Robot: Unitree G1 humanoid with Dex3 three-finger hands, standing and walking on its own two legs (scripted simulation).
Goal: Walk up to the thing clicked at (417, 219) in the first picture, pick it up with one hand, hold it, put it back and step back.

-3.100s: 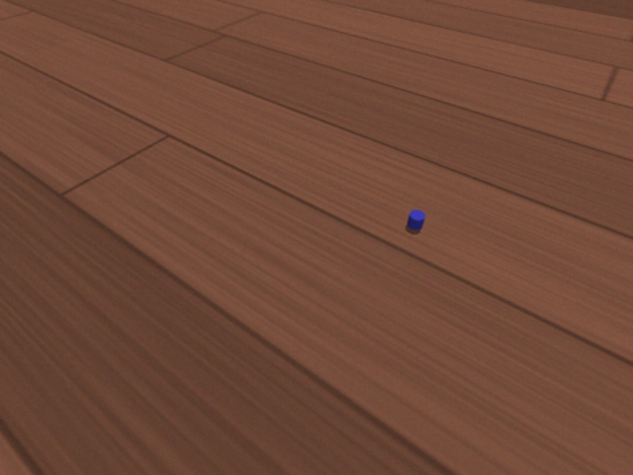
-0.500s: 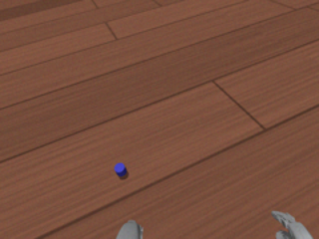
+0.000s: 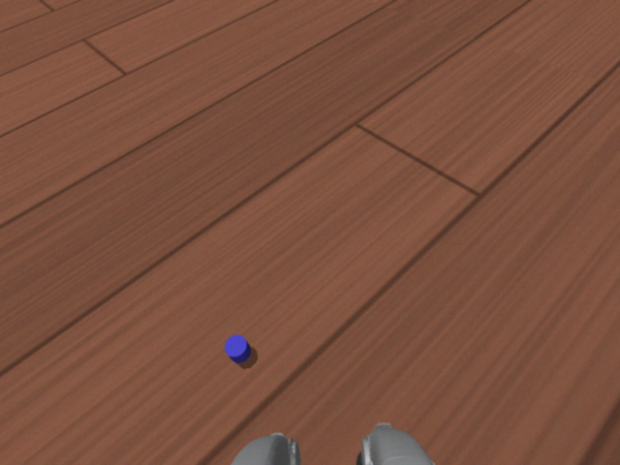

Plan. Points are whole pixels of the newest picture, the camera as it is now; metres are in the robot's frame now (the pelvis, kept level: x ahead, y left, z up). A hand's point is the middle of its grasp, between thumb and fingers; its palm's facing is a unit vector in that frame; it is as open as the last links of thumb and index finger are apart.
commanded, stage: walk up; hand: left
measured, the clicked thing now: (238, 348) +0.52 +0.27 -0.69
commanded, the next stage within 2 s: none
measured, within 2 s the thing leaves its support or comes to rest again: neither
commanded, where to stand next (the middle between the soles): +0.07 +0.24 m, yaw -26 degrees
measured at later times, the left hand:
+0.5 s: hand out of the picture +0.10 +0.59 -0.12, palm faces -0.18 -0.76 -0.63, open 7.3 cm
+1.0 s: hand out of the picture +0.19 +0.52 -0.11, palm faces -0.46 -0.82 -0.35, open 7.3 cm
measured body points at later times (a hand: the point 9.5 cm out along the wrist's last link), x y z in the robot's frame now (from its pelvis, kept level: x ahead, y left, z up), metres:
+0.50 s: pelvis -0.02 +0.27 -0.01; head +0.02 +0.25 +0.44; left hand +0.11 +0.63 -0.08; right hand -0.02 -0.06 -0.12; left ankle +0.00 +0.37 -0.69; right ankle +0.01 +0.09 -0.62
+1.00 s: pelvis -0.01 +0.34 +0.04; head +0.01 +0.34 +0.49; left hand +0.22 +0.56 -0.08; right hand -0.13 +0.04 -0.07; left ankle +0.00 +0.37 -0.69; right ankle -0.03 +0.21 -0.66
